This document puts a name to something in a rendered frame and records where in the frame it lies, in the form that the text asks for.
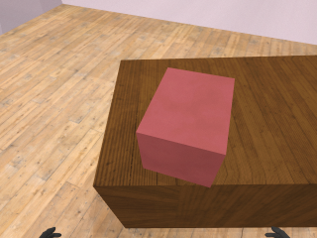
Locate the pedestal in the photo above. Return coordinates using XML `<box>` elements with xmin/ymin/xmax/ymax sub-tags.
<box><xmin>93</xmin><ymin>55</ymin><xmax>317</xmax><ymax>229</ymax></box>

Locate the robot left hand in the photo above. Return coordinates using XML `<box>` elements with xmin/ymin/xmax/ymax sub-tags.
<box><xmin>39</xmin><ymin>227</ymin><xmax>61</xmax><ymax>238</ymax></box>

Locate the robot right hand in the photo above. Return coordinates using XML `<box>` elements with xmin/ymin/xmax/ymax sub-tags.
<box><xmin>264</xmin><ymin>226</ymin><xmax>290</xmax><ymax>238</ymax></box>

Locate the carton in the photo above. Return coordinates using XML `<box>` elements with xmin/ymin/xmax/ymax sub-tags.
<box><xmin>136</xmin><ymin>67</ymin><xmax>235</xmax><ymax>187</ymax></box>

